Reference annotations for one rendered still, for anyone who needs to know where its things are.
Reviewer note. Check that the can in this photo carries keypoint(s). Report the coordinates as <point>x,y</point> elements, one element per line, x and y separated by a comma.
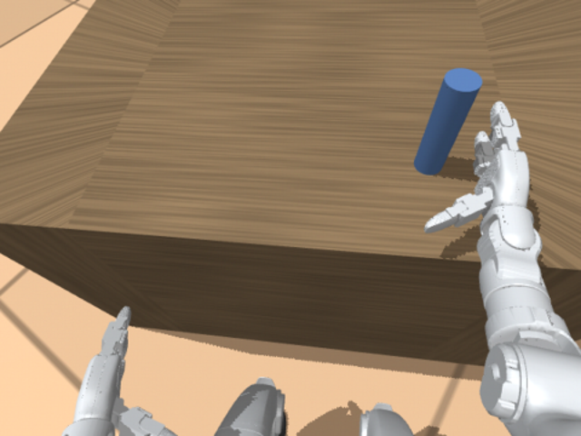
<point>457,93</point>

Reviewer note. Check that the left robot arm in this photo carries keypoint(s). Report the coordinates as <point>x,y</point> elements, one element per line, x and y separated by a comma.
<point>90,427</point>

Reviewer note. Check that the right robot arm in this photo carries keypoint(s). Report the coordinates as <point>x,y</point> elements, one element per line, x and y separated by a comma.
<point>532,374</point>

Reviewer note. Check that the right robot hand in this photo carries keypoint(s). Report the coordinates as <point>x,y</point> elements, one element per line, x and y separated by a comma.
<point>503,171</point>

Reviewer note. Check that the left robot hand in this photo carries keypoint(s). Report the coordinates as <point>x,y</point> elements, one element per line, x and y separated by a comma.
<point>99,396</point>

